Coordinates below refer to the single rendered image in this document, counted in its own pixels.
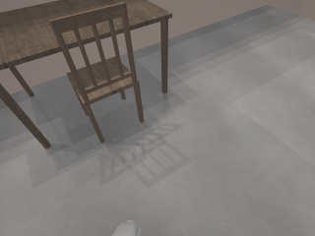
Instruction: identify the chair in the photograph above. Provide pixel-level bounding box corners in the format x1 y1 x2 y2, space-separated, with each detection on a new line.
48 2 145 143

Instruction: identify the table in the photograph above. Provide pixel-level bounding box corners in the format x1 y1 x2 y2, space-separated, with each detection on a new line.
0 0 172 149

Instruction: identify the left robot thigh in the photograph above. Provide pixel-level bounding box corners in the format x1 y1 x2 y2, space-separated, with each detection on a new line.
111 221 141 236

